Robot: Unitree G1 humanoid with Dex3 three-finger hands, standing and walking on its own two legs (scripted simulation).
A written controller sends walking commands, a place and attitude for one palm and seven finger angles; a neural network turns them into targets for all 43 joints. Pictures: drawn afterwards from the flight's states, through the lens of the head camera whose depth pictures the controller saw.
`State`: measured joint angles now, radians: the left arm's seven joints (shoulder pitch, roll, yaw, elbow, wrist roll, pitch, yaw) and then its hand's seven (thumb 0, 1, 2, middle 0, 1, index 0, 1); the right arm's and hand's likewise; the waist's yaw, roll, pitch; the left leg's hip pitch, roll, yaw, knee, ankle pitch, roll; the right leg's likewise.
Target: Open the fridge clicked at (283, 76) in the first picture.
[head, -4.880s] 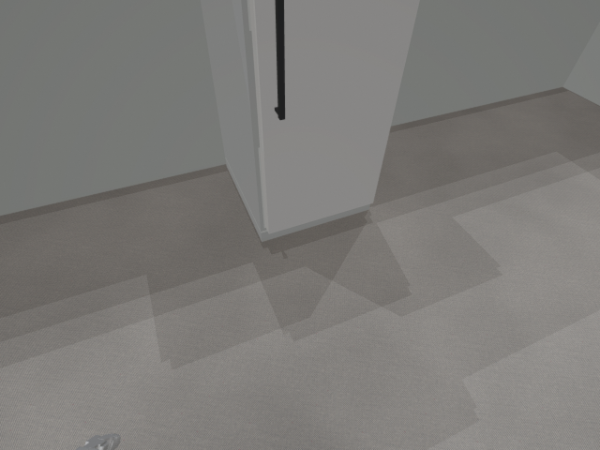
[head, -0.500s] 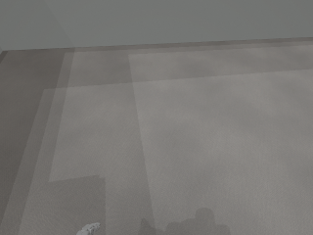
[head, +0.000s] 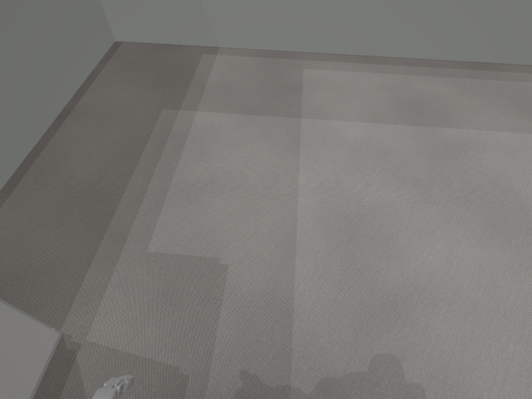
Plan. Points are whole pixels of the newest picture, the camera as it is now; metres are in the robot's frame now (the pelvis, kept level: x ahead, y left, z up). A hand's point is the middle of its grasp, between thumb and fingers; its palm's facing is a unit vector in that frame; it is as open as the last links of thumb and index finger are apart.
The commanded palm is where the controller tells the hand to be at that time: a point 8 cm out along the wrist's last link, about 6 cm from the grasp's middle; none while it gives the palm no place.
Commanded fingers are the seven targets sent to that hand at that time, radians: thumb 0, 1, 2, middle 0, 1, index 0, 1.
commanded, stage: turn to face it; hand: left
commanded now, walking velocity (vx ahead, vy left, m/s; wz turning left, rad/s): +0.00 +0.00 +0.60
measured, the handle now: out of the picture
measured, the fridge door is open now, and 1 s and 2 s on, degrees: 0 0 0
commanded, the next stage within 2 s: none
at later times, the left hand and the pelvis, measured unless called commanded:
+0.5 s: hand out of the picture -0.06 +0.18 -0.17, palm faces +0.36 -0.90 -0.25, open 7.4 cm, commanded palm none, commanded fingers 0.00 0.90 0.90 -0.20 -0.30 -0.20 -0.30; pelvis -0.02 -0.02 -0.01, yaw +20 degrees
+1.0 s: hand out of the picture +0.03 +0.24 -0.14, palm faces +0.56 -0.78 -0.28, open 7.4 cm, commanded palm none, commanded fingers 0.00 0.90 0.90 -0.20 -0.30 -0.20 -0.30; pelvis +0.02 -0.01 -0.01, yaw +36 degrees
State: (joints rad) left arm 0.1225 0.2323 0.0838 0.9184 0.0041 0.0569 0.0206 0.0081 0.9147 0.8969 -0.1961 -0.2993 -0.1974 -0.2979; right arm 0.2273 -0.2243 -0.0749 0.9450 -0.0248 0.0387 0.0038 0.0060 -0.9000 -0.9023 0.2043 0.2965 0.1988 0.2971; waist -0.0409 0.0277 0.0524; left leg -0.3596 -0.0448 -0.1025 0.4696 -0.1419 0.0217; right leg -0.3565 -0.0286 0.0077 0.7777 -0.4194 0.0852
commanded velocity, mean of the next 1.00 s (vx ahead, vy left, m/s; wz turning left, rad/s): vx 0.00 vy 0.00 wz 0.60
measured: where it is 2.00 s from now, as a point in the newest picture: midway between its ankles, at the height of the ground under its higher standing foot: outside the picture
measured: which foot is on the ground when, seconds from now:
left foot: down 0.00-0.06, up 0.08-0.52, down 0.54-1.00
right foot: up 0.00-0.04, down 0.06-0.54, up 0.56-0.98, down 1.00-1.00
